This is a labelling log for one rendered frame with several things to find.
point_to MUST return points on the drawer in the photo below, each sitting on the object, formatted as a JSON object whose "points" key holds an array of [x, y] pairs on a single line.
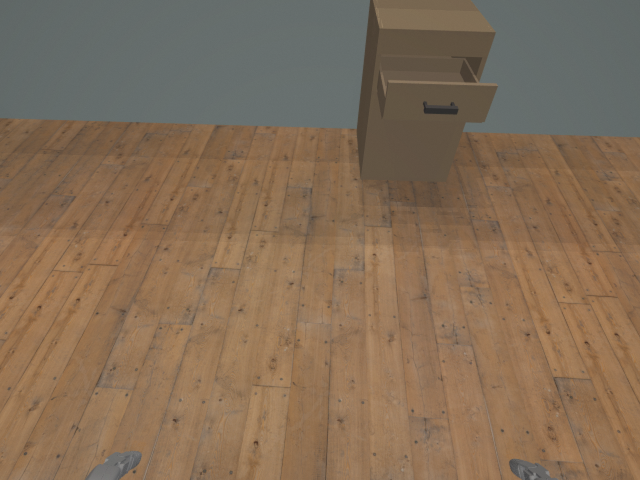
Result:
{"points": [[404, 83]]}

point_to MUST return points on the cabinet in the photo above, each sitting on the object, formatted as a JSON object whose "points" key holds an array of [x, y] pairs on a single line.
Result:
{"points": [[415, 150]]}

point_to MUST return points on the right robot hand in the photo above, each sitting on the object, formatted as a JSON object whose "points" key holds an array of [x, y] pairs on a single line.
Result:
{"points": [[529, 471]]}

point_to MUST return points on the left robot hand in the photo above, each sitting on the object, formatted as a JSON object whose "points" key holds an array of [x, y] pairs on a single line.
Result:
{"points": [[115, 466]]}

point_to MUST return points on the handle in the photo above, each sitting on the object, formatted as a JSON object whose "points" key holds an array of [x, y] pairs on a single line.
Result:
{"points": [[440, 109]]}

